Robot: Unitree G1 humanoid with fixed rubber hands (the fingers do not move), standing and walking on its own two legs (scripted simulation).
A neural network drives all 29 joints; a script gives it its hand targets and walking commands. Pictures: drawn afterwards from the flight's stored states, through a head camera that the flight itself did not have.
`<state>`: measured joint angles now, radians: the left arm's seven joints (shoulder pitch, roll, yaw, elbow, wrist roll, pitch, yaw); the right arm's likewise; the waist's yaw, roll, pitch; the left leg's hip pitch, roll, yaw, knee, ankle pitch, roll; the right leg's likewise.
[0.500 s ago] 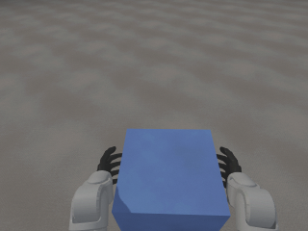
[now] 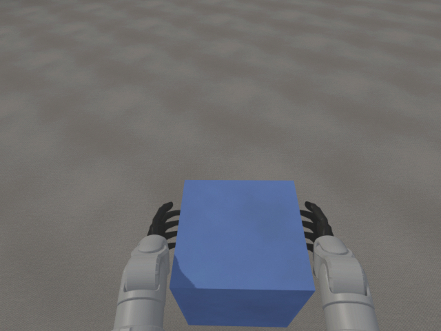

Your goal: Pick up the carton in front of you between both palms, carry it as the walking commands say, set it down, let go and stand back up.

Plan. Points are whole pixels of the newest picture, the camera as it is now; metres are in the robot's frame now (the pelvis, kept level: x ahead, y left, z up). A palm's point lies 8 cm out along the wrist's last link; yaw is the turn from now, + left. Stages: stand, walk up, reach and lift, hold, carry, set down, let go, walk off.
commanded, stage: carry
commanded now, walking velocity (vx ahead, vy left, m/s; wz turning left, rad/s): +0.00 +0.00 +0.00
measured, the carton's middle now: (238, 257) +0.30 +0.00 -0.04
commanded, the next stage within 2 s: hold in 0.18 s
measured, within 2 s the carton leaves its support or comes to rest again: neither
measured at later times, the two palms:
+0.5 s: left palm (145, 253) +0.26 +0.17 +0.04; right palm (314, 247) +0.28 -0.13 +0.03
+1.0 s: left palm (157, 267) +0.31 +0.19 -0.12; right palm (285, 257) +0.34 -0.11 -0.13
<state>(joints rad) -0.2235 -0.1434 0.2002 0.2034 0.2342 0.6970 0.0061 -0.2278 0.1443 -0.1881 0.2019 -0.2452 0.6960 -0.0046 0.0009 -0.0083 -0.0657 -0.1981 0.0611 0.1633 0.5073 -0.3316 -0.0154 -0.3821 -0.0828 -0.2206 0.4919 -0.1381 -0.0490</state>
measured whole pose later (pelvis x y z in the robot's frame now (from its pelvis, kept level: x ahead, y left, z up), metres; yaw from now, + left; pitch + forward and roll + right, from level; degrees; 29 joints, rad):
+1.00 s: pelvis -0.04 -0.02 -0.05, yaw +7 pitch +19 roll +2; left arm -0.61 -0.12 0.49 0.63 0.33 0.18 -0.05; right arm -0.59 0.17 -0.44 0.56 -0.34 0.22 -0.02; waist 0.00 0.03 0.08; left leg -0.85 -0.06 -0.08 0.92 -0.40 -0.03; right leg -0.98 0.04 0.04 0.86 -0.21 -0.02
